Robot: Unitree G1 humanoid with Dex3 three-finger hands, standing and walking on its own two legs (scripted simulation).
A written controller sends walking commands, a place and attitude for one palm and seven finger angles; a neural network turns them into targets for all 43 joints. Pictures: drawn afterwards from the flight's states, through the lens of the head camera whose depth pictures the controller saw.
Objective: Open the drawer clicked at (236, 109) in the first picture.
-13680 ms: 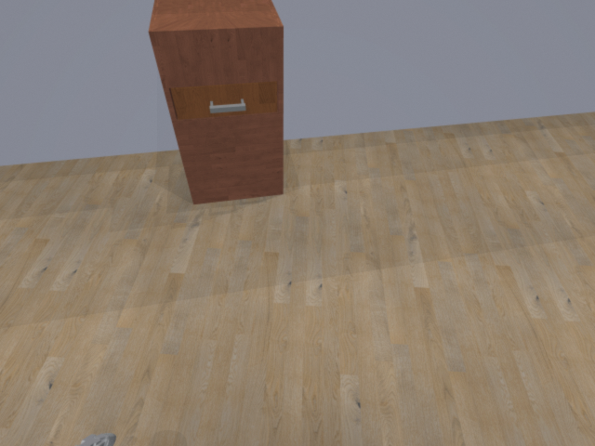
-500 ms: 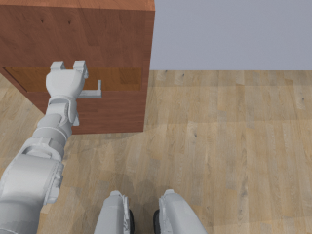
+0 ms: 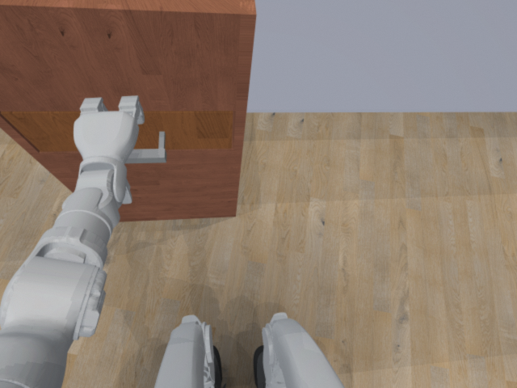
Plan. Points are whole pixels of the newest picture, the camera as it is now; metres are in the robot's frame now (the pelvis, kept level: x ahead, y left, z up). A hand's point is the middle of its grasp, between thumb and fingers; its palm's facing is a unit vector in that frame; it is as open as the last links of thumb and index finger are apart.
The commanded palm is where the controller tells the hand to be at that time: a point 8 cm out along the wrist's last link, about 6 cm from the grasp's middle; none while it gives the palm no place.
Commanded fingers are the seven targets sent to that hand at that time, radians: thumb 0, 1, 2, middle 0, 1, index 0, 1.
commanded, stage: move the hooked fingers above the handle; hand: left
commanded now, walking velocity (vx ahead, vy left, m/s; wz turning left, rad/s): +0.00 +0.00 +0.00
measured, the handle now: (130, 147) +0.55 +0.20 -0.10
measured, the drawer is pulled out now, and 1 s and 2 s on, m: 0.00 0.00 0.00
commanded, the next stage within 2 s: lower the fingers behind the handle in 0.12 s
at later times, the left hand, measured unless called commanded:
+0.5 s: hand (120, 162) +0.50 +0.20 -0.08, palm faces -0.06 -0.04 -1.00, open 13.8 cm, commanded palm +0.50 +0.18 -0.02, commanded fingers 0.00 -0.50 0.30 -0.30 -1.20 -0.30 -1.20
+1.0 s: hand (123, 162) +0.50 +0.20 -0.08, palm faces -0.01 +0.00 -1.00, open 13.8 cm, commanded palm +0.50 +0.17 -0.05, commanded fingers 0.00 -0.50 0.30 -0.30 -1.20 -0.30 -1.20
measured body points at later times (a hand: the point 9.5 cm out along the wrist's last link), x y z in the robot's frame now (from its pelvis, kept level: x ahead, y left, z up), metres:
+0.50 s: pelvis +0.00 +0.01 -0.02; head +0.17 +0.03 +0.40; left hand +0.50 +0.20 -0.02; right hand +0.01 -0.27 -0.13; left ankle +0.03 +0.08 -0.60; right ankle +0.02 -0.09 -0.60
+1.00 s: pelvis -0.02 +0.00 -0.05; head +0.15 +0.03 +0.37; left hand +0.50 +0.20 -0.03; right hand +0.00 -0.27 -0.17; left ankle +0.03 +0.08 -0.60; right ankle +0.02 -0.09 -0.60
